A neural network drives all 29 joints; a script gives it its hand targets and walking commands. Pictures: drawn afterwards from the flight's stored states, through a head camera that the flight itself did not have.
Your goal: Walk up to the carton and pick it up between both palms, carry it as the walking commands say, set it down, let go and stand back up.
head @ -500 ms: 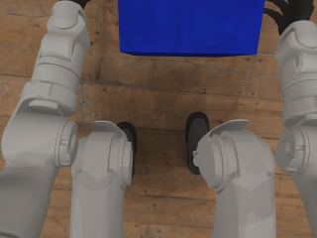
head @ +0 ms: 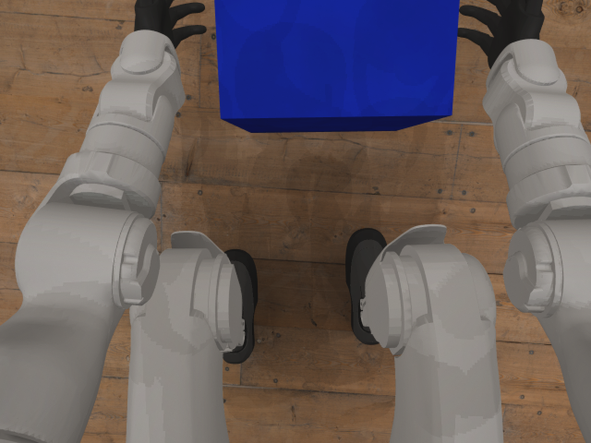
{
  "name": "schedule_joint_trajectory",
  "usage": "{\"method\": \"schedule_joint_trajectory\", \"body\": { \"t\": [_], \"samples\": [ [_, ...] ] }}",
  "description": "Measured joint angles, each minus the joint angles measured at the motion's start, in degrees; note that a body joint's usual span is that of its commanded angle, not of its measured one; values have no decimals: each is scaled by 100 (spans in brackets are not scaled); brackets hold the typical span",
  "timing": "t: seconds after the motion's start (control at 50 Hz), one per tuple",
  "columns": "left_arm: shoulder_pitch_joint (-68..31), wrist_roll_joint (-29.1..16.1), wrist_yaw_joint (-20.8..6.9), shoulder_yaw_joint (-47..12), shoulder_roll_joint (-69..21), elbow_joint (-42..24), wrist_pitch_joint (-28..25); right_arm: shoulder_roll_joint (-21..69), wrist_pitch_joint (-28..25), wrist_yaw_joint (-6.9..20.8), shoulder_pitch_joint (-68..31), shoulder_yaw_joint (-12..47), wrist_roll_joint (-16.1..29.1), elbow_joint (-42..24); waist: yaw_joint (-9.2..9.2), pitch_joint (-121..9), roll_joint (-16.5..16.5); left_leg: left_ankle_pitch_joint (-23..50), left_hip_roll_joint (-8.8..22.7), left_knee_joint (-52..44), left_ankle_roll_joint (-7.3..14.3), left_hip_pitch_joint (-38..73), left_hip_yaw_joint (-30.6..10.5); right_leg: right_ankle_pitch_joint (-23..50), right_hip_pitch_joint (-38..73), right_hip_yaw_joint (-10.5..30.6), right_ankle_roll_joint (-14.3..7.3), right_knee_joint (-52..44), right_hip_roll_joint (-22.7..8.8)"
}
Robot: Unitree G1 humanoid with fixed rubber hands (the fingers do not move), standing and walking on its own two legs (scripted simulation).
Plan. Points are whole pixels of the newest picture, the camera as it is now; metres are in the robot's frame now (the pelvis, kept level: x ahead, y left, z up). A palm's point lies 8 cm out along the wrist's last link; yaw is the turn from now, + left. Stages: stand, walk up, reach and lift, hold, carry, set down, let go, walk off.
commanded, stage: reach and lift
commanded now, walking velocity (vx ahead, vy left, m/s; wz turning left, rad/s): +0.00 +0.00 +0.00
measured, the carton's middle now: (328, 58) +0.53 -0.06 -0.25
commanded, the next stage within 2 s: none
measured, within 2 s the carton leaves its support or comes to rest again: leaves its support in 1.08 s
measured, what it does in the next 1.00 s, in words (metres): stands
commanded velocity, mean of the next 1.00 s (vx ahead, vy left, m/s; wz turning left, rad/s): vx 0.00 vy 0.00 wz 0.00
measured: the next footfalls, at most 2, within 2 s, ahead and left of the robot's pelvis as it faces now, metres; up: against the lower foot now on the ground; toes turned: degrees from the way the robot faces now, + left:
none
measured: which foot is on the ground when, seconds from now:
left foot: down 0.00-1.00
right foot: down 0.00-1.00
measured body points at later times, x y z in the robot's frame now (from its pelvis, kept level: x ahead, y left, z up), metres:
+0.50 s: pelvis +0.01 +0.00 +0.01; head +0.38 -0.02 +0.26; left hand +0.55 +0.11 -0.19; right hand +0.52 -0.22 -0.19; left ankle +0.11 +0.12 -0.33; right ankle +0.13 -0.12 -0.33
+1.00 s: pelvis +0.00 +0.00 +0.00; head +0.36 -0.02 +0.26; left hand +0.55 +0.12 -0.18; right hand +0.52 -0.22 -0.18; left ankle +0.11 +0.12 -0.33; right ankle +0.13 -0.12 -0.33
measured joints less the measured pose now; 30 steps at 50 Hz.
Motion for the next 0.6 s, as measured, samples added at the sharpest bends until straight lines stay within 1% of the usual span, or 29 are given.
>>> {"method": "schedule_joint_trajectory", "body": {
  "t": [0.06,0.12,0.16,0.22,0.26,0.3,0.34,0.36,0.4,0.48,0.56,0.6],
  "samples": [
    [37,-78,-34,-100,50,104,-52,-4,-53,44,-137,79,26,105,26,-30,0,58,-28,-81,-7,-72,-1,21,-50,3,-4,-67,-27],
    [30,-194,-61,-203,124,60,-70,133,-45,76,-260,60,-79,260,-19,41,-116,116,-59,-163,-22,-127,2,40,-98,9,-26,-119,-59],
    [28,-317,-47,-343,160,-41,-112,215,-125,-18,-238,-43,-62,234,-71,60,-208,137,-83,-183,-38,-202,-18,40,-154,-9,-40,-134,-86],
    [-98,-499,-10,-659,225,-147,-71,251,-142,-40,-307,7,50,171,-114,236,-260,95,-56,-148,-18,-153,-67,17,-71,-63,-24,-159,-72],
    [-237,-453,48,-767,165,-268,-83,225,-159,-63,-345,16,145,93,-107,336,-221,64,-56,-136,13,-108,-70,-14,-3,-65,11,-169,-68],
    [-334,-420,237,-855,93,-382,-54,150,-208,-66,-379,50,267,44,-69,465,-148,34,-59,-132,37,-18,-60,-48,96,-50,41,-172,-60],
    [-369,-433,334,-886,22,-401,-71,77,-239,-65,-391,118,386,29,-17,553,-60,3,-57,-131,53,71,-37,-76,178,-22,63,-166,-46],
    [-336,-456,357,-875,-19,-411,-86,45,-249,-69,-348,187,421,-35,-8,528,-8,-2,-71,-138,58,68,-26,-91,176,-8,69,-163,-53],
    [-243,-436,317,-778,-86,-318,-142,75,-276,-105,-268,214,323,-22,-27,376,34,-2,-96,-157,53,13,-8,-113,113,14,67,-151,-70],
    [-79,-463,302,-715,-89,-187,-136,268,-267,-224,-143,259,277,152,-108,73,-44,-21,-118,-173,-27,-69,-34,-127,-12,11,16,-126,-50],
    [-247,-306,295,-490,-160,188,-190,272,-161,-275,-159,393,365,202,-81,-63,-59,25,-150,-188,-96,-171,-121,-77,-108,-62,-40,-151,-54],
    [-378,-241,231,-392,-141,333,-164,290,-116,-265,-249,293,274,287,-78,-24,-105,51,-162,-184,-135,-164,-153,-46,-109,-87,-70,-144,-50]
  ]
}}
